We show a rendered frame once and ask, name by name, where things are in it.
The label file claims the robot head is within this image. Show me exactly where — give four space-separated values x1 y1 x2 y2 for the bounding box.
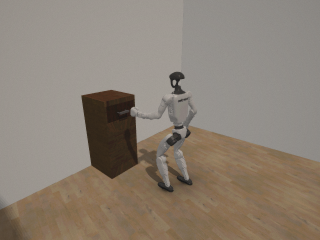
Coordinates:
169 71 186 95

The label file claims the robot left upper arm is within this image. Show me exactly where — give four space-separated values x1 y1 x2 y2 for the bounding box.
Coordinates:
154 94 174 119

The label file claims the right robot forearm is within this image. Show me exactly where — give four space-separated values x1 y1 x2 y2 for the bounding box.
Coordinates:
184 112 197 125

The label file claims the left robot hand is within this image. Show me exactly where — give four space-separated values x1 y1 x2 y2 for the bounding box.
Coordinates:
130 107 139 117

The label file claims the cabinet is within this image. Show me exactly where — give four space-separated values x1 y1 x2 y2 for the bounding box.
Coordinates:
81 90 138 179

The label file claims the drawer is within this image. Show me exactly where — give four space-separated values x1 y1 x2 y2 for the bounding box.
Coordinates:
106 100 134 123

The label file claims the handle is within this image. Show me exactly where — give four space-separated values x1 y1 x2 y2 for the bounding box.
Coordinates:
117 110 130 115

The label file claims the left robot forearm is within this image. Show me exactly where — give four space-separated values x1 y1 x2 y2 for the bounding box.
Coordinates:
136 111 158 120

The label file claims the robot right upper arm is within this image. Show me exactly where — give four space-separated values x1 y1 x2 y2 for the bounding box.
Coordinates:
184 91 198 115

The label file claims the robot right foot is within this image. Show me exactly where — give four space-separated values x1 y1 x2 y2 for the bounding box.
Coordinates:
177 175 193 186

